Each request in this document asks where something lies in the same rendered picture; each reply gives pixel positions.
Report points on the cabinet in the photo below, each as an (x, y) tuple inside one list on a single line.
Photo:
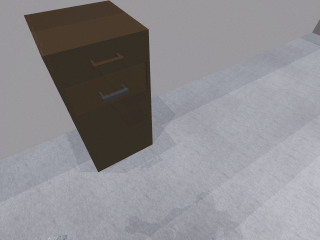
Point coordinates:
[(69, 41)]

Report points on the drawer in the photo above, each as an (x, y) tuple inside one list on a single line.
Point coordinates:
[(85, 96)]

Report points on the handle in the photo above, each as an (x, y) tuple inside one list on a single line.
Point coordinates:
[(114, 95), (108, 63)]

